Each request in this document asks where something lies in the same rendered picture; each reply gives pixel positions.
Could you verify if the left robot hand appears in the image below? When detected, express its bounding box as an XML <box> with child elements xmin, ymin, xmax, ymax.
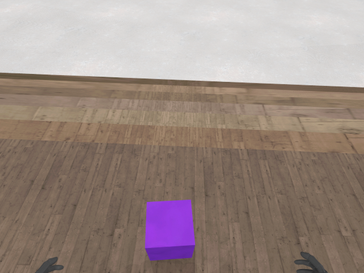
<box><xmin>36</xmin><ymin>257</ymin><xmax>64</xmax><ymax>273</ymax></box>

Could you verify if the carton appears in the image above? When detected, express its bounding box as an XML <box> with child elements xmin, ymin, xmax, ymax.
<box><xmin>145</xmin><ymin>200</ymin><xmax>195</xmax><ymax>260</ymax></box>

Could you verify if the right robot hand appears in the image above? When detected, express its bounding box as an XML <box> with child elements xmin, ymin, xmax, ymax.
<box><xmin>294</xmin><ymin>252</ymin><xmax>328</xmax><ymax>273</ymax></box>

